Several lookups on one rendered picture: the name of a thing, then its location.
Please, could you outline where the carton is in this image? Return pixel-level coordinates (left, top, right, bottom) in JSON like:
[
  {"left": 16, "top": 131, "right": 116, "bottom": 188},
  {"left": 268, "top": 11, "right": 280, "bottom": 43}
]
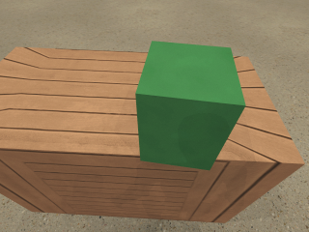
[{"left": 135, "top": 41, "right": 246, "bottom": 170}]

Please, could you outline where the pedestal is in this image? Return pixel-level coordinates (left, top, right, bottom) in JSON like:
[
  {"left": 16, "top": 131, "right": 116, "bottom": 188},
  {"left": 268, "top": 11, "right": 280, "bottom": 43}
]
[{"left": 0, "top": 46, "right": 305, "bottom": 223}]

